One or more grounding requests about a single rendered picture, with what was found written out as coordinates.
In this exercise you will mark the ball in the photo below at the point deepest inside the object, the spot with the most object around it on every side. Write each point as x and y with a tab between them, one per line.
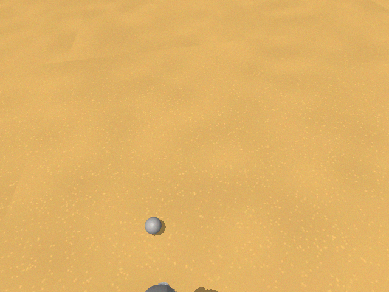
153	225

